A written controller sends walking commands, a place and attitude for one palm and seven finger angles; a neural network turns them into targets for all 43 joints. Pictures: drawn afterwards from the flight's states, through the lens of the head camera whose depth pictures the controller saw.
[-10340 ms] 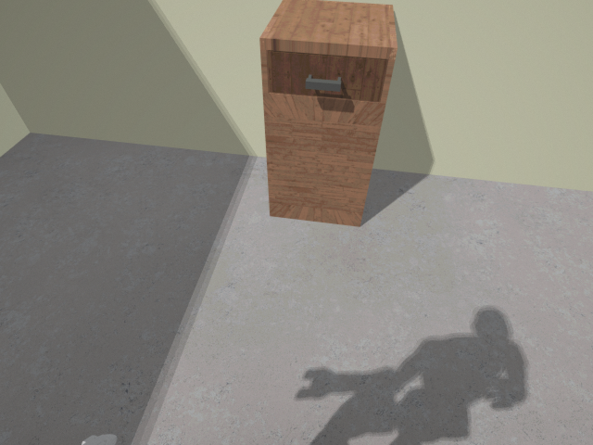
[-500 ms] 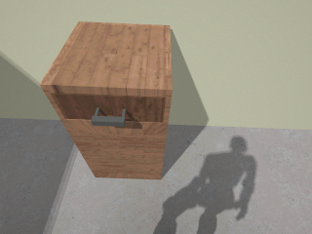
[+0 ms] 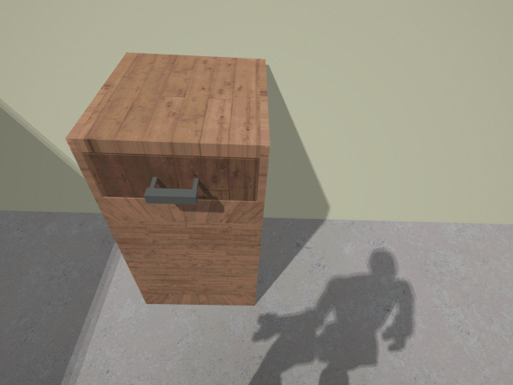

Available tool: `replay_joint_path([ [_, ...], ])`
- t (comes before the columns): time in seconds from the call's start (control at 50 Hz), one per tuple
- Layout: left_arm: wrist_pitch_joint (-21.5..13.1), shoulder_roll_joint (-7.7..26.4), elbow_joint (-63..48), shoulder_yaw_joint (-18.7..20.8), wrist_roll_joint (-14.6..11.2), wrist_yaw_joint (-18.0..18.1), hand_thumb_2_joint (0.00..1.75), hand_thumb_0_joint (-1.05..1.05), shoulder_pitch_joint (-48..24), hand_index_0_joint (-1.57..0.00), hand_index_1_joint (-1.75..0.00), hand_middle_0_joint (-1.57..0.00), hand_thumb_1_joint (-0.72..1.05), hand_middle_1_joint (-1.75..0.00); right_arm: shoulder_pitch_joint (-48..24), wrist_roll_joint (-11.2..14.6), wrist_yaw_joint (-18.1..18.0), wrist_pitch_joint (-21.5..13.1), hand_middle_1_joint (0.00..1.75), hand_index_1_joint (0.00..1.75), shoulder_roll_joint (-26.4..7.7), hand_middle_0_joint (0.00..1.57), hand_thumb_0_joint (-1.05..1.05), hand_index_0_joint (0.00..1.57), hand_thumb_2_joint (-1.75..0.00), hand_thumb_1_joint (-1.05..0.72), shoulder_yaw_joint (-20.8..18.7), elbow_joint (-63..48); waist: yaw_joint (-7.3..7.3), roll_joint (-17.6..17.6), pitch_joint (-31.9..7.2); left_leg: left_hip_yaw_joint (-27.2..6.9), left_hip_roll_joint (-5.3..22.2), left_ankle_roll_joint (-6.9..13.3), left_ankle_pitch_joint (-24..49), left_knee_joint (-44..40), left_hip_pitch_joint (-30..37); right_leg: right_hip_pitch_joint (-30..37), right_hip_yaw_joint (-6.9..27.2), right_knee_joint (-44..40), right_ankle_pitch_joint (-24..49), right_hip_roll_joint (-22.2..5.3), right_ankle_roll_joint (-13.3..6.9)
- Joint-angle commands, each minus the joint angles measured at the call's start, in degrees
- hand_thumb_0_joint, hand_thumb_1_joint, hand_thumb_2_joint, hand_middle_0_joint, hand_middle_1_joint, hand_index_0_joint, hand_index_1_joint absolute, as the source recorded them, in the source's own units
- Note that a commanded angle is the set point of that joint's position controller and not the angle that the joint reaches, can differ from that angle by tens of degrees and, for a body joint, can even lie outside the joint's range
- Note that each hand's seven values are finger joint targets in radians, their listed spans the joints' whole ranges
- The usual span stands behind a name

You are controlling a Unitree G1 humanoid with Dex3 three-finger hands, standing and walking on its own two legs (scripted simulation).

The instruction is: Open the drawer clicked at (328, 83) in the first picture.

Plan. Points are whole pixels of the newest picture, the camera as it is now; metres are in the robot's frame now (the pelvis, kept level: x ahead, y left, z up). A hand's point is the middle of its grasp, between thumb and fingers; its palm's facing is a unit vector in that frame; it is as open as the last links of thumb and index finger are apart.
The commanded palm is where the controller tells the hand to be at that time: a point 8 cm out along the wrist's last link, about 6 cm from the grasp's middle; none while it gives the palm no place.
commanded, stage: come to a stop and stand still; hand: left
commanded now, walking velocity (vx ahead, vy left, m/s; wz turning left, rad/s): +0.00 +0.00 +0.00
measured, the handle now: (173, 189) +0.54 +0.22 -0.05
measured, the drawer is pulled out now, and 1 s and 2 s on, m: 0.00 0.00 0.00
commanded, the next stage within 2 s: look again from close up in 0.56 s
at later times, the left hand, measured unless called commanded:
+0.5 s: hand out of the picture -0.12 +0.18 -0.16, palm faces +0.05 -0.98 -0.19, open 7.4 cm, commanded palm none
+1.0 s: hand out of the picture -0.07 +0.15 -0.17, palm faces +0.05 -0.99 -0.15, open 7.3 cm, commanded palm none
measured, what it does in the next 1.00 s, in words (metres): shifts its weight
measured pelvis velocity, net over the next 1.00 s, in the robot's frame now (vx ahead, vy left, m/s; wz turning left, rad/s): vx -0.06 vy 0.00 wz -0.01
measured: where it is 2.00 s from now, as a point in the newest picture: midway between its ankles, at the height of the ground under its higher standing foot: outside the picture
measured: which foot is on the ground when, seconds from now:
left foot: down 0.00-1.00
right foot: down 0.00-1.00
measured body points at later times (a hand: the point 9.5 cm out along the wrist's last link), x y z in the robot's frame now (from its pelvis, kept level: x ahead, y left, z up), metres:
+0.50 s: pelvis -0.06 +0.01 +0.01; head -0.07 +0.02 +0.46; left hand -0.12 +0.24 -0.15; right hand -0.10 -0.21 -0.15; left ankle -0.05 +0.11 -0.73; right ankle -0.01 -0.14 -0.73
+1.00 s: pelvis -0.06 +0.00 +0.01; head -0.07 +0.01 +0.46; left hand -0.07 +0.20 -0.15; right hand -0.07 -0.20 -0.15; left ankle -0.05 +0.11 -0.73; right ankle -0.01 -0.14 -0.73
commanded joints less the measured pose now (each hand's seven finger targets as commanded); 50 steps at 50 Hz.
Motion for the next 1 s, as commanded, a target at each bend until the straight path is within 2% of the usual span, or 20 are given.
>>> replay_joint_path([
  [0.0, -0.6, 6.7, -1.5, 1.3, 0.0, 0.3, 0.90, 0.00, 2.2, -0.20, -0.30, -0.20, 0.90, -0.30, 0.4, 0.0, 0.3, -0.7, 0.30, 0.30, -6.6, 0.20, 0.00, 0.20, -0.90, -0.90, -0.4, -1.9, 0.57, 3.5, 2.4, -3.9, 4.7, 1.5, 20.3, -8.5, -4.6, 2.8, 3.3, -7.3, 16.6, -2.1, -2.5],
  [0.04, -0.6, 6.5, -0.5, 1.1, 0.2, 0.1, 0.90, 0.00, 1.9, -0.20, -0.30, -0.20, 0.90, -0.30, 0.9, 0.1, 0.6, -0.7, 0.30, 0.30, -6.3, 0.20, 0.00, 0.20, -0.90, -0.90, -0.1, -1.3, 0.40, 2.3, 4.8, -4.5, 4.5, 1.7, 11.4, -11.3, -6.4, 1.7, 3.8, -10.0, 9.7, -1.8, -2.1],
  [0.06, -0.5, 6.2, 0.0, 0.9, 0.2, 0.0, 0.90, 0.00, 2.1, -0.20, -0.30, -0.20, 0.90, -0.30, 0.9, 0.1, 0.7, -0.6, 0.30, 0.30, -6.4, 0.20, 0.00, 0.20, -0.90, -0.90, -0.1, -0.9, 0.53, 3.0, 6.0, -4.9, 4.3, 1.7, 7.2, -12.7, -7.4, 1.0, 3.9, -11.2, 6.8, -1.7, -2.0],
  [0.1, -0.6, 5.8, 1.1, 0.8, 0.3, -0.1, 0.90, 0.00, 2.9, -0.20, -0.30, -0.20, 0.90, -0.30, 1.6, 0.1, 0.8, -0.6, 0.30, 0.30, -6.3, 0.20, 0.00, 0.20, -0.90, -0.90, 0.0, -0.2, 0.47, 2.6, 6.9, -5.4, 4.1, 1.8, 1.6, -14.7, -8.6, 0.5, 4.0, -12.6, 3.9, -1.6, -1.9],
  [0.18, -0.7, 4.4, 3.2, 0.6, 0.5, -0.1, 0.90, 0.00, 5.3, -0.20, -0.30, -0.20, 0.90, -0.30, 3.3, 0.2, 0.9, -0.5, 0.30, 0.30, -6.0, 0.20, 0.00, 0.20, -0.90, -0.90, -0.1, 1.1, 0.66, 3.8, 7.0, -6.8, 4.5, 2.0, -4.1, -17.7, -10.2, 1.0, 2.9, -13.1, 2.5, -1.2, -1.4],
  [0.22, -0.8, 3.7, 4.3, 0.6, 0.6, -0.1, 0.90, 0.00, 6.9, -0.20, -0.30, -0.20, 0.90, -0.30, 4.2, 0.3, 0.9, -0.4, 0.30, 0.30, -5.8, 0.20, 0.00, 0.20, -0.90, -0.90, -0.1, 1.8, 0.73, 2.9, 7.4, -7.2, 4.6, 2.1, -5.7, -18.5, -11.1, 1.0, 2.7, -13.4, 1.9, -1.1, -1.2],
  [0.24, -0.8, 3.4, 4.7, 0.5, 0.6, 0.0, 0.90, 0.00, 7.3, -0.20, -0.30, -0.20, 0.90, -0.30, 4.8, 0.3, 0.9, -0.4, 0.30, 0.30, -5.6, 0.20, 0.00, 0.20, -0.90, -0.90, -0.2, 2.3, 0.69, 3.6, 6.9, -7.5, 4.7, 2.2, -6.2, -19.0, -11.1, 1.3, 2.4, -13.3, 1.8, -1.0, -1.2],
  [0.26, -0.9, 3.1, 5.3, 0.6, 0.7, 0.0, 0.90, 0.00, 7.9, -0.20, -0.30, -0.20, 0.90, -0.30, 5.3, 0.3, 0.9, -0.3, 0.30, 0.30, -5.3, 0.20, 0.00, 0.20, -0.90, -0.90, -0.3, 2.8, 0.73, 2.5, 7.1, -7.6, 4.9, 2.2, -6.9, -19.2, -11.5, 1.2, 2.3, -13.3, 1.4, -1.0, -1.0],
  [0.34, -1.2, 1.9, 7.5, 0.5, 0.7, 0.1, 0.90, 0.00, 10.0, -0.20, -0.30, -0.20, 0.90, -0.30, 7.5, 0.5, 0.8, -0.4, 0.30, 0.30, -4.1, 0.20, 0.00, 0.20, -0.90, -0.90, -0.2, 4.8, 0.52, 1.7, 6.0, -7.4, 4.5, 2.2, -5.7, -18.6, -10.6, 0.9, 2.9, -14.1, 0.6, -1.6, -1.1],
  [0.38, -1.3, 1.1, 8.5, 0.5, 0.7, 0.2, 0.90, 0.00, 11.1, -0.20, -0.30, -0.20, 0.90, -0.30, 8.3, 0.5, 0.7, -0.4, 0.30, 0.30, -3.5, 0.20, 0.00, 0.20, -0.90, -0.90, -0.1, 5.9, 0.74, 2.4, 6.6, -7.6, 4.5, 2.3, -5.7, -18.7, -11.3, 0.7, 3.0, -14.1, 0.9, -1.7, -1.1],
  [0.4, -1.4, 0.9, 9.1, 0.4, 0.7, 0.3, 0.90, 0.00, 11.7, -0.20, -0.30, -0.20, 0.90, -0.30, 8.5, 0.5, 0.6, -0.4, 0.30, 0.30, -3.1, 0.20, 0.00, 0.20, -0.90, -0.90, 0.0, 6.3, 0.72, 1.4, 6.8, -7.4, 4.4, 2.3, -4.8, -18.3, -10.9, 0.5, 3.3, -14.3, 1.1, -1.8, -1.3],
  [0.52, -1.6, -0.6, 11.3, 0.5, 0.6, 0.5, 0.90, 0.00, 13.5, -0.20, -0.30, -0.20, 0.90, -0.30, 10.7, 0.6, 0.4, -0.4, 0.30, 0.30, -1.4, 0.20, 0.00, 0.20, -0.90, -0.90, 0.1, 8.5, 0.59, 0.9, 7.6, -6.9, 4.0, 2.1, -3.9, -17.4, -11.0, -0.9, 4.1, -14.8, -0.1, -2.1, -1.5],
  [0.54, -1.6, -0.6, 11.5, 0.5, 0.6, 0.5, 0.90, 0.00, 13.6, -0.20, -0.30, -0.20, 0.90, -0.30, 11.1, 0.6, 0.4, -0.4, 0.30, 0.30, -1.5, 0.20, 0.00, 0.20, -0.90, -0.90, 0.2, 8.7, 0.50, 1.8, 7.2, -7.0, 4.1, 2.0, -4.4, -17.6, -10.8, -1.0, 4.0, -14.6, -0.4, -2.0, -1.5],
  [0.62, -1.8, -1.6, 12.0, 0.6, 0.7, 0.7, 0.90, 0.00, 14.2, -0.20, -0.30, -0.20, 0.90, -0.30, 11.7, 0.6, 0.3, -0.6, 0.30, 0.30, -0.3, 0.20, 0.00, 0.20, -0.90, -0.90, 0.2, 9.1, 0.58, 1.5, 7.0, -6.5, 3.9, 2.0, -2.4, -16.7, -10.8, -1.0, 4.3, -14.4, 1.0, -2.2, -1.7],
  [0.68, -1.7, -2.1, 12.0, 0.7, 0.8, 0.7, 0.90, 0.00, 14.0, -0.20, -0.30, -0.20, 0.90, -0.30, 11.8, 0.6, 0.2, -0.6, 0.30, 0.30, 0.0, 0.20, 0.00, 0.20, -0.90, -0.90, 0.2, 9.2, 0.65, 1.8, 8.1, -6.8, 4.1, 1.9, -3.4, -17.1, -11.7, -1.8, 4.2, -14.1, 0.6, -2.0, -1.8],
  [0.84, -2.0, -2.3, 11.4, 1.0, 0.7, 0.8, 0.90, 0.00, 12.7, -0.20, -0.30, -0.20, 0.90, -0.30, 11.6, 0.6, 0.2, -0.9, 0.30, 0.30, 0.9, 0.20, 0.00, 0.20, -0.90, -0.90, 0.2, 9.0, 0.52, 0.0, 7.2, -5.9, 3.9, 1.7, 0.8, -15.5, -10.1, -1.9, 4.8, -14.1, 3.0, -2.4, -2.0],
  [0.92, -2.2, -2.2, 11.1, 1.1, 0.6, 0.8, 0.90, 0.00, 11.9, -0.20, -0.30, -0.20, 0.90, -0.30, 11.2, 0.6, 0.1, -1.0, 0.30, 0.30, 1.4, 0.20, 0.00, 0.20, -0.90, -0.90, 0.3, 9.1, 0.44, 0.1, 6.5, -4.9, 3.5, 1.5, 4.8, -14.3, -8.4, -1.5, 5.3, -14.4, 5.1, -2.8, -2.3],
  [0.98, -2.2, -1.9, 11.2, 1.0, 0.6, 0.7, 0.90, 0.00, 11.6, -0.20, -0.30, -0.20, 0.90, -0.30, 10.8, 0.6, 0.2, -1.0, 0.30, 0.30, 1.3, 0.20, 0.00, 0.20, -0.90, -0.90, 0.4, 9.3, 0.44, 0.3, 6.6, -4.6, 3.4, 1.4, 5.2, -14.1, -7.9, -1.6, 5.5, -15.0, 4.9, -2.8, -2.2],
])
